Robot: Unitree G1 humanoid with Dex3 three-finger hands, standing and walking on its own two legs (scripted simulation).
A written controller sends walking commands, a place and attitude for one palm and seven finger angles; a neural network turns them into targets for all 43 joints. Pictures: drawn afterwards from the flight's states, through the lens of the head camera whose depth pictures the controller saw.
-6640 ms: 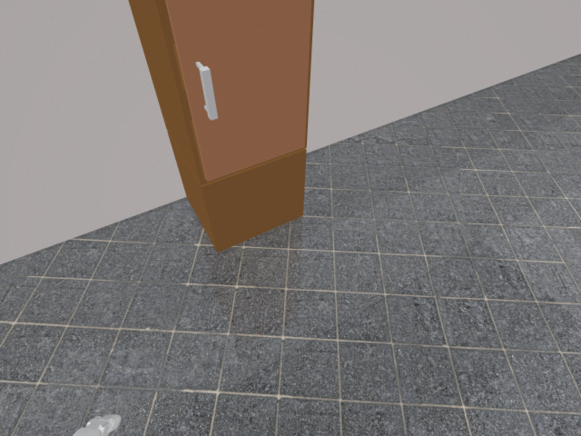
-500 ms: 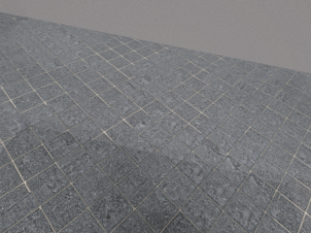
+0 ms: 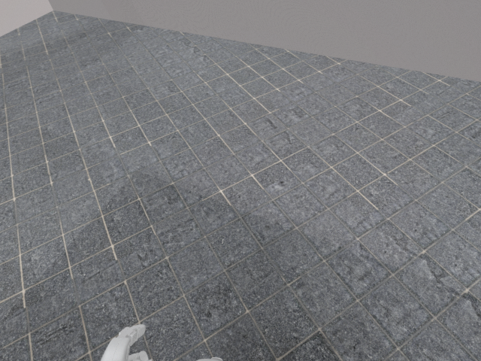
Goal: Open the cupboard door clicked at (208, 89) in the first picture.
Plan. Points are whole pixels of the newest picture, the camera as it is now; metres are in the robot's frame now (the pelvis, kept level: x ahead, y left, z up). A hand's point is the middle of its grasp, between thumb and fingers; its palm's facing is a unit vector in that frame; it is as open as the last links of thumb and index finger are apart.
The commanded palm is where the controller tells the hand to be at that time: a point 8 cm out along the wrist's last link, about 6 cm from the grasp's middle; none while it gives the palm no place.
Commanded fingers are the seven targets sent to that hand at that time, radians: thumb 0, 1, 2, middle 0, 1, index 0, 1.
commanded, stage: turn to face it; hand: left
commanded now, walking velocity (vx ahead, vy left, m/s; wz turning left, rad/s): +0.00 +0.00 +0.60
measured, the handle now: out of the picture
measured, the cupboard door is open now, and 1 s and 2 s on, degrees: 0 0 0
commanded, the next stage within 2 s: none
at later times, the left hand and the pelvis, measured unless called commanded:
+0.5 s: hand out of the picture -0.11 +0.23 -0.19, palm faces +0.39 -0.88 -0.26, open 7.4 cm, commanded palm none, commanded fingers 0.00 0.90 0.90 -0.20 -0.30 -0.20 -0.30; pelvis -0.02 +0.04 -0.02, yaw +20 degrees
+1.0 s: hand out of the picture +0.02 +0.28 -0.14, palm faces +0.53 -0.81 -0.26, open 7.4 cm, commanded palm none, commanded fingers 0.00 0.90 0.90 -0.20 -0.30 -0.20 -0.30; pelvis -0.01 +0.03 +0.00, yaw +35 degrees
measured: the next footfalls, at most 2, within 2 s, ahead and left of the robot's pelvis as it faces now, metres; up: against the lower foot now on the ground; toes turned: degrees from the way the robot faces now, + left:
left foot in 0.46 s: -0.03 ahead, +0.14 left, +0.00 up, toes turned +26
right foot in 1.02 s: +0.08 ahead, -0.06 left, +0.00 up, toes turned +36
